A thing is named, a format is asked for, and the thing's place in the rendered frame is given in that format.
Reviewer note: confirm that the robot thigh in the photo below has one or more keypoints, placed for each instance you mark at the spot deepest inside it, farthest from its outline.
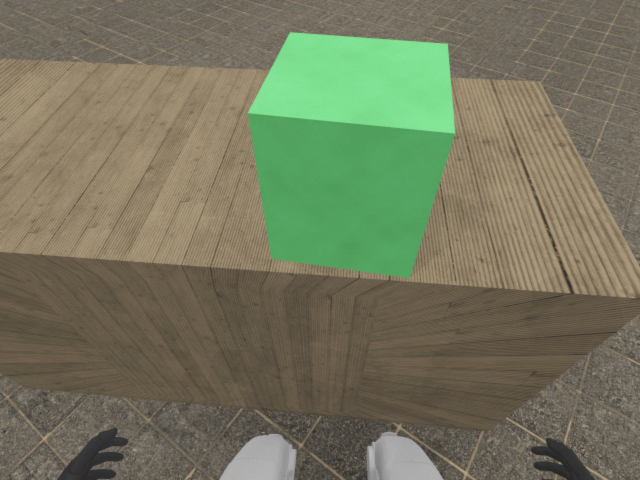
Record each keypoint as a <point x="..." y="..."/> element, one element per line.
<point x="399" y="458"/>
<point x="264" y="457"/>

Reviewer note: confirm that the robot left thigh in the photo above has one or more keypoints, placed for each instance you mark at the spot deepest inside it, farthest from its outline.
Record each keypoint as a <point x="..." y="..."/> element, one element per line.
<point x="264" y="457"/>

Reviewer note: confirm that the left robot hand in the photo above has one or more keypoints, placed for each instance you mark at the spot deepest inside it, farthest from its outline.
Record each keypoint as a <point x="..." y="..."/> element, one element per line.
<point x="79" y="468"/>

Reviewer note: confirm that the pedestal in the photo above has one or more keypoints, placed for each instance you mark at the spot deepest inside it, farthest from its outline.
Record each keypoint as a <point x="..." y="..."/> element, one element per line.
<point x="135" y="262"/>

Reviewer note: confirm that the carton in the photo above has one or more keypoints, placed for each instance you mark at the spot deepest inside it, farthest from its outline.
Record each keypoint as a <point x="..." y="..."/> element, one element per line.
<point x="351" y="136"/>

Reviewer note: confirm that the robot right thigh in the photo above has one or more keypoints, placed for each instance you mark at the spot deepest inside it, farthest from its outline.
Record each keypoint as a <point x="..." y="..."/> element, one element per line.
<point x="399" y="458"/>

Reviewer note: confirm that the right robot hand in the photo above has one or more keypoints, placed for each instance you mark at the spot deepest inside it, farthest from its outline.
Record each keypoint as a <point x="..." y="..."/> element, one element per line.
<point x="572" y="468"/>

